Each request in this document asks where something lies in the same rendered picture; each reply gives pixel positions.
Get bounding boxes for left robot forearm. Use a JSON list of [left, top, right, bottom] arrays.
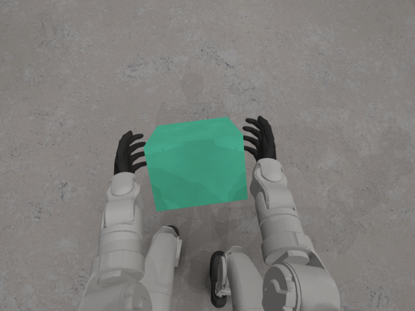
[[77, 172, 145, 311]]

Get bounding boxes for right robot forearm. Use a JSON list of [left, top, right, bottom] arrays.
[[250, 158, 328, 272]]

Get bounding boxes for robot right upper arm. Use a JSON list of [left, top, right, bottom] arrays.
[[262, 262, 365, 311]]

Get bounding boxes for right robot hand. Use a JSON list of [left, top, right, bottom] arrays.
[[243, 116, 276, 162]]

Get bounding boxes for right robot foot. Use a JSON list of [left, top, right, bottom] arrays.
[[209, 251, 227, 308]]

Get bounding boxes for right robot shin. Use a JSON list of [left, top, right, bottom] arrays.
[[215, 246, 242, 295]]

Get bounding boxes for left robot hand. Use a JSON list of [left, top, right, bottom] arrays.
[[114, 131, 147, 175]]

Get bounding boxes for carton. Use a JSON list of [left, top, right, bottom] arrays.
[[143, 117, 248, 212]]

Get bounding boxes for robot left upper arm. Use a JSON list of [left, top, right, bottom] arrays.
[[78, 281, 152, 311]]

